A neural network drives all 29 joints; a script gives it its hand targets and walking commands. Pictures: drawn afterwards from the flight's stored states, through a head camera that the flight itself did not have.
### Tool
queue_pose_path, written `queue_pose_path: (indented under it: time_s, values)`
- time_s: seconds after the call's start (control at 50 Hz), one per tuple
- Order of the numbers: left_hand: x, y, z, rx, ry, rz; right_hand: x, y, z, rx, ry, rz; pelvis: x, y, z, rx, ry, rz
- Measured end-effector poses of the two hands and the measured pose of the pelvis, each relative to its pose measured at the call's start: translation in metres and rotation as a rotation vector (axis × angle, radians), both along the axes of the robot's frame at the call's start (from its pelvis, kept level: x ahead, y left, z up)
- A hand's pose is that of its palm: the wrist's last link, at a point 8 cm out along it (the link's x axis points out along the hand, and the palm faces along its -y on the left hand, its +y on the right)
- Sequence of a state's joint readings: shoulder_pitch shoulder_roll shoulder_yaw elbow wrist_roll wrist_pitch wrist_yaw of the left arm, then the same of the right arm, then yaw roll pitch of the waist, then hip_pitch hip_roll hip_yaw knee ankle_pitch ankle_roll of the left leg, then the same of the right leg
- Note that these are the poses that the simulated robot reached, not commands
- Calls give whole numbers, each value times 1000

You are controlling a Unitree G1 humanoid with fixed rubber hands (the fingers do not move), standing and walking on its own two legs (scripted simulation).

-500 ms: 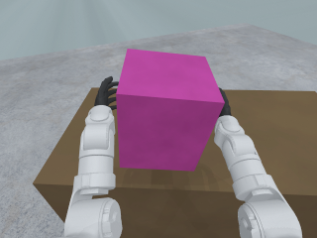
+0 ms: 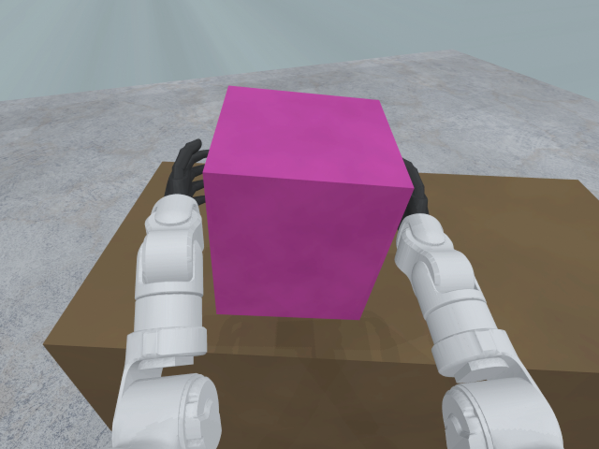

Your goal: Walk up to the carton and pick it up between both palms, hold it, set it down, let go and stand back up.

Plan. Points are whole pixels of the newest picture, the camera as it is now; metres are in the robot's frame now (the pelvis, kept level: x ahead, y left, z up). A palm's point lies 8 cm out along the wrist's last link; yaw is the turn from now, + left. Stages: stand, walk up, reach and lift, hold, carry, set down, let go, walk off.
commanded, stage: reach and lift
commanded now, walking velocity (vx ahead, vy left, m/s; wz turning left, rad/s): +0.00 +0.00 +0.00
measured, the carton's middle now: (296, 208) +0.40 -0.01 +0.16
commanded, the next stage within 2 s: hold in 0.12 s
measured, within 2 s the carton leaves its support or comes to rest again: neither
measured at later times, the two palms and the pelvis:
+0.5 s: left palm (168, 199) +0.36 +0.15 +0.22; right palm (408, 209) +0.34 -0.14 +0.19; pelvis +0.00 +0.00 +0.00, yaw +0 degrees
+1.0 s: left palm (169, 188) +0.35 +0.15 +0.23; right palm (412, 204) +0.34 -0.15 +0.20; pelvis -0.01 +0.00 +0.00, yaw -1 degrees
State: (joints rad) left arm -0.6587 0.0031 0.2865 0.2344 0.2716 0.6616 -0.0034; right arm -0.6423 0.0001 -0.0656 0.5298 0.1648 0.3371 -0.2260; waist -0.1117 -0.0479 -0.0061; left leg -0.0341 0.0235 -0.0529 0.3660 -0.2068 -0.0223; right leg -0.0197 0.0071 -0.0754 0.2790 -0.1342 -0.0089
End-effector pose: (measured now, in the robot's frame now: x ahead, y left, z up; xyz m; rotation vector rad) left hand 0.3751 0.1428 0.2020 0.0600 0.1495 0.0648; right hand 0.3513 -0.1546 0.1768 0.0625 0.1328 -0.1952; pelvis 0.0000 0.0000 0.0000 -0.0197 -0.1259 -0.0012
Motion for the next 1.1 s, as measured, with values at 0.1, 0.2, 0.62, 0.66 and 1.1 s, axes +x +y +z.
queue_pose_path:
  time_s: [0.1,0.2,0.62,0.66,1.1]
  values:
    - [-1,-5,7,11,-13,-3,-2,-4,2,9,-13,-4,0,2,0,-1,1,-11]
    - [-4,-5,10,13,-7,9,-2,-4,2,9,-7,8,1,3,0,0,-4,-19]
    - [-25,11,22,-18,-31,42,-12,10,26,-2,-33,38,-7,-2,-1,0,-32,-2]
    - [-26,10,24,-17,-28,41,-13,9,27,2,-29,35,-8,-2,-1,1,-36,-4]
    - [-20,9,27,-14,-5,47,-7,9,26,-6,-7,44,-9,-1,-1,3,-19,-8]
